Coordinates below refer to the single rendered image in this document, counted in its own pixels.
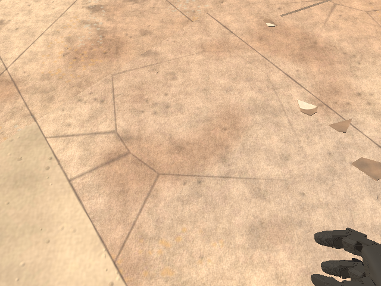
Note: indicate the robot right hand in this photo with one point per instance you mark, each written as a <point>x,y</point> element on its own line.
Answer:
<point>366,273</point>

